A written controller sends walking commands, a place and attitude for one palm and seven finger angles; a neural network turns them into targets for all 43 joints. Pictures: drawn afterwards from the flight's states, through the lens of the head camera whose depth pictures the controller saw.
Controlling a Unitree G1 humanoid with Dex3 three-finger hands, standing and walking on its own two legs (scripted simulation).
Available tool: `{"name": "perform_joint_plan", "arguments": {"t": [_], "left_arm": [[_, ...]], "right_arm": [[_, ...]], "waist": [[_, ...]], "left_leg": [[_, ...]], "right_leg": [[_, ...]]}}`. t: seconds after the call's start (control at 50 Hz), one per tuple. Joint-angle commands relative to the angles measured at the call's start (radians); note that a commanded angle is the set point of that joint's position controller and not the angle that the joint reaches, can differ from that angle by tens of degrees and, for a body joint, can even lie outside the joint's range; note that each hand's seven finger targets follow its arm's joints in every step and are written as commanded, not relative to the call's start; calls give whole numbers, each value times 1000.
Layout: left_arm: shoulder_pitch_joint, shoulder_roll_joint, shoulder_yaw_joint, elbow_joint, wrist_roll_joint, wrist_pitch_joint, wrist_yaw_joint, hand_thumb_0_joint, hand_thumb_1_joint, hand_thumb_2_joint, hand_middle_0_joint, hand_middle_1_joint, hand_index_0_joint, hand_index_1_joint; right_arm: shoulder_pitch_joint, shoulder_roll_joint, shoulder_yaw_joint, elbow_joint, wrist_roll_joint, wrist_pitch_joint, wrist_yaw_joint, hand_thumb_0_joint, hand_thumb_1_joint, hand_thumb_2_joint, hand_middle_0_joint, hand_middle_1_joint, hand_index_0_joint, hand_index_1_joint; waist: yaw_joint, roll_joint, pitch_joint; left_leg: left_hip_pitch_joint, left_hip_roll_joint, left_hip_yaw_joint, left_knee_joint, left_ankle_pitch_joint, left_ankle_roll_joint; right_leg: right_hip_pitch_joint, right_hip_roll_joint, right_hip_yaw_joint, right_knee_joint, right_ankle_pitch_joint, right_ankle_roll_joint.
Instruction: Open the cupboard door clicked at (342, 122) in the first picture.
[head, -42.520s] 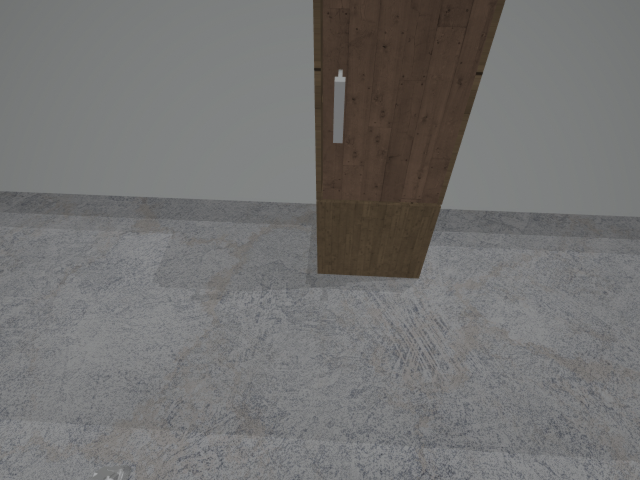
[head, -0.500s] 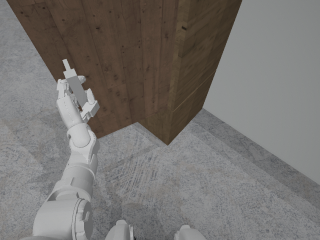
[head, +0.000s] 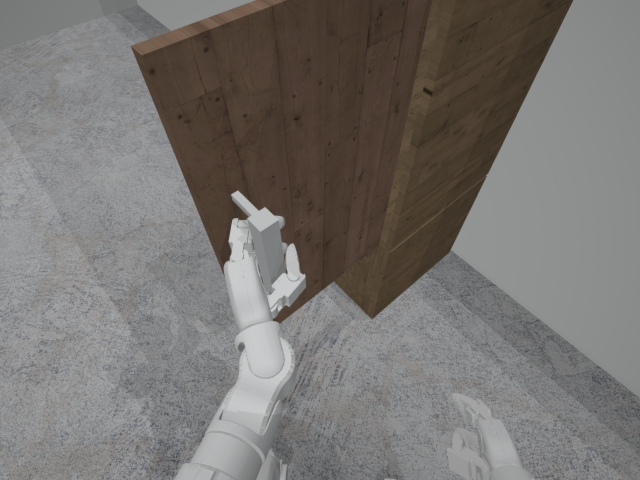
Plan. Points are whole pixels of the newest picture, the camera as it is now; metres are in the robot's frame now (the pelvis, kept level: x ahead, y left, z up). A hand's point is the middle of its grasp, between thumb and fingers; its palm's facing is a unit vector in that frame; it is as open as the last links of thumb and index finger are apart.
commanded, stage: open thumb and fingers to let go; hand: left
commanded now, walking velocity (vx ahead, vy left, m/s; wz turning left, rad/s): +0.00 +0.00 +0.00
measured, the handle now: (259, 247) +0.39 +0.10 +0.05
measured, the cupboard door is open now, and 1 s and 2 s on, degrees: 91 90 91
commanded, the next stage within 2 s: slide the hand sideways off the handle in 0.76 s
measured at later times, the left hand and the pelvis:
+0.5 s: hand (293, 273) +0.36 +0.06 +0.05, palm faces +0.38 -0.93 +0.00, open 13.1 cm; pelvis -0.04 -0.02 +0.00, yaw +0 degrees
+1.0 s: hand (282, 289) +0.34 +0.07 +0.04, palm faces +0.02 -0.99 -0.10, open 15.7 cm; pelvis -0.04 +0.00 +0.00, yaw +0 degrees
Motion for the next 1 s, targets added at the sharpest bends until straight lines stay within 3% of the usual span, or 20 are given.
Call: {"name": "perform_joint_plan", "arguments": {"t": [0.0, 0.04, 0.1, 0.18, 0.32, 0.36, 0.42, 0.46, 0.52, 0.56, 0.72, 0.78, 0.84, 0.86, 0.88, 0.9, 0.94, 0.96, 0.98], "left_arm": [[-316, -36, 19, -131, 13, -40, -2, 0, 620, 780, -380, -1320, -380, -1320], [-309, -30, 22, -131, 7, -50, -14, 0, 480, 720, -370, -1305, -370, -1305], [-358, -29, 26, -106, -8, -70, -25, 0, 270, 630, -355, -1283, -355, -1283], [-373, 33, 85, -75, -27, -106, -35, 0, -10, 510, -335, -1253, -335, -1253], [-472, 71, 125, -6, -50, -161, -36, 0, -500, 300, -300, -1200, -300, -1200], [-485, 101, 151, 7, -52, -175, -35, 0, -500, 300, -300, -1200, -300, -1200], [-509, 89, 146, 37, -57, -187, -33, 0, -500, 300, -275, -1050, -275, -1050], [-499, 112, 167, 63, -58, -189, -30, 0, -500, 300, -258, -950, -258, -950], [-513, 106, 168, 70, -55, -196, -26, 0, -500, 300, -233, -800, -233, -800], [-522, 123, 181, 88, -53, -198, -24, 0, -500, 300, -217, -700, -217, -700], [-495, 93, 172, 73, -62, -204, -24, 0, -500, 300, -150, -300, -150, -300], [-531, 76, 156, 84, -70, -198, -23, 0, -500, 300, -150, -300, -150, -300], [-559, 84, 168, 94, -65, -197, -12, 0, -500, 300, -150, -300, -150, -300], [-536, 152, -54, 91, 62, -237, -216, 0, -500, 300, -150, -300, -150, -300], [-578, 241, 46, 40, 26, -275, -318, 0, -500, 300, -150, -300, -150, -300], [-592, 257, 34, 1, 7, -299, -403, 0, -500, 300, -150, -300, -150, -300], [-541, 192, -36, 15, -77, -296, -570, 0, -500, 300, -150, -300, -150, -300], [-548, 158, -49, -5, -152, -276, -636, 0, -500, 300, -150, -300, -150, -300], [-520, 146, -18, 7, -220, -253, -668, 0, -500, 300, -150, -300, -150, -300]], "right_arm": [[67, -107, -44, -73, -3, -18, -21, 0, -900, -900, 200, 300, 200, 300], [67, -106, -44, -75, -1, -17, -19, 0, -900, -900, 200, 300, 200, 300], [74, -108, -45, -67, -1, -27, -16, 0, -900, -900, 200, 300, 200, 300], [79, -113, -45, -58, 0, -40, -20, 0, -900, -900, 200, 300, 200, 300], [90, -121, -48, -28, 2, -65, -20, 0, -900, -900, 200, 300, 200, 300], [95, -126, -51, -23, 1, -70, -21, 0, -900, -900, 200, 300, 200, 300], [105, -128, -53, -14, 0, -77, -17, 0, -900, -900, 200, 300, 200, 300], [106, -135, -54, -14, -1, -79, -17, 0, -900, -900, 200, 300, 200, 300], [109, -134, -55, -11, -1, -81, -14, 0, -900, -900, 200, 300, 200, 300], [116, -138, -55, -9, -2, -81, -14, 0, -900, -900, 200, 300, 200, 300], [115, -132, -56, -16, -2, -77, -8, 0, -900, -900, 200, 300, 200, 300], [107, -136, -53, -18, -2, -78, -9, 0, -900, -900, 200, 300, 200, 300], [101, -134, -51, -14, -3, -74, -11, 0, -900, -900, 200, 300, 200, 300], [126, -161, -47, -3, -1, -68, -15, 0, -900, -900, 200, 300, 200, 300], [152, -168, -59, -24, 10, -64, -22, 0, -900, -900, 200, 300, 200, 300], [147, -169, -58, -33, 18, -60, -31, 0, -900, -900, 200, 300, 200, 300], [143, -168, -53, -55, 49, -60, -36, 0, -900, -900, 200, 300, 200, 300], [142, -175, -51, -71, 65, -63, -38, 0, -900, -900, 200, 300, 200, 300], [130, -172, -46, -75, 80, -65, -43, 0, -900, -900, 200, 300, 200, 300]], "waist": [[-47, -81, -347], [-39, -82, -350], [-53, -102, -324], [-43, -120, -328], [-57, -115, -295], [-51, -110, -298], [-59, -101, -303], [-58, -129, -294], [-54, -99, -300], [-60, -124, -289], [-51, -92, -308], [-66, -123, -284], [-66, -101, -287], [-141, -138, -244], [-109, -91, -315], [-101, -58, -373], [-109, -24, -343], [-110, -6, -353], [-99, -20, -331]], "left_leg": [[300, -23, -3, -62, 428, 12], [291, -26, -1, -64, 420, 11], [262, -29, -3, -62, 365, 15], [212, -35, -1, -67, 306, 16], [169, -42, 5, -74, 191, 22], [157, -42, 2, -78, 184, 22], [157, -44, 11, -78, 171, 23], [141, -43, 8, -81, 159, 25], [156, -43, 16, -88, 154, 25], [146, -40, 9, -88, 154, 26], [188, -36, 15, -88, 209, 22], [186, -34, 8, -85, 190, 24], [191, -34, 7, -84, 182, 23], [209, -37, 1, -66, 189, 41], [229, -36, 1, -60, 218, 44], [269, -38, 1, -61, 238, 43], [340, -35, -8, -74, 245, 38], [375, -34, -16, -81, 254, 36], [386, -29, -20, -93, 241, 31]], "right_leg": [[94, 23, 30, -120, 601, 5], [111, 20, 36, -125, 610, 5], [99, 17, 44, -138, 582, 13], [124, 7, 68, -152, 562, 22], [92, 0, 100, -197, 413, 31], [96, 2, 103, -199, 389, 26], [84, 1, 108, -204, 378, 30], [87, 2, 112, -212, 356, 30], [76, 6, 106, -212, 331, 26], [74, 8, 105, -212, 333, 26], [69, 19, 74, -181, 395, 20], [34, 23, 64, -181, 351, 21], [18, 25, 60, -177, 324, 18], [-8, 21, 80, -154, 405, 20], [17, 12, 86, -148, 454, 10], [33, 13, 93, -138, 479, 9], [1, 22, 74, -148, 465, 4], [-3, 26, 67, -154, 450, 0], [-15, 34, 52, -167, 418, 1]]}}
